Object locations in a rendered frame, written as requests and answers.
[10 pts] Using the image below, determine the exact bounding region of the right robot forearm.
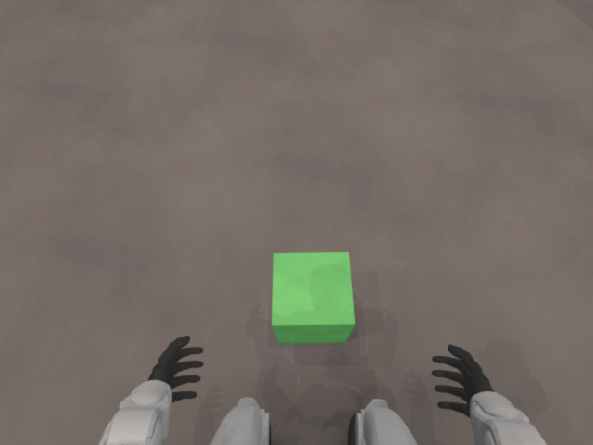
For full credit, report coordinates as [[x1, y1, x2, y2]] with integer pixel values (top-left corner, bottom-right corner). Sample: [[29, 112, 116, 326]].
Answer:
[[470, 391, 547, 445]]

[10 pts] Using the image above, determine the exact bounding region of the right robot thigh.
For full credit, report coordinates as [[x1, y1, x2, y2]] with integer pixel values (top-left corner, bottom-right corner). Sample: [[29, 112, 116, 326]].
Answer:
[[355, 407, 417, 445]]

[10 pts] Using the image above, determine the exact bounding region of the robot left hand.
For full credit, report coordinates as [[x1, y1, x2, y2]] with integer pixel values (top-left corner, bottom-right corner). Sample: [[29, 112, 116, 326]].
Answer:
[[147, 336, 203, 403]]

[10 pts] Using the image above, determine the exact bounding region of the left robot shin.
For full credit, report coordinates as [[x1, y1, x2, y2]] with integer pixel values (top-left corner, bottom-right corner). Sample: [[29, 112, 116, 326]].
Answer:
[[237, 398, 259, 407]]

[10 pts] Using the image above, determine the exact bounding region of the left robot forearm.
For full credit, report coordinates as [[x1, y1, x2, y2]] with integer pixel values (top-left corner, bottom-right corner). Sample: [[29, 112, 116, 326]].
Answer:
[[98, 380, 172, 445]]

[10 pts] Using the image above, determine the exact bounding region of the robot right hand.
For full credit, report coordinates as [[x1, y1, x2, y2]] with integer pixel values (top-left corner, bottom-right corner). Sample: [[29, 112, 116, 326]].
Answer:
[[432, 345, 494, 418]]

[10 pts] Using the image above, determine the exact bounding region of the carton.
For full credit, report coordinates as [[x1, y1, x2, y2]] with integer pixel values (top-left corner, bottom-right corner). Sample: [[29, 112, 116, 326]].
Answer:
[[272, 252, 355, 344]]

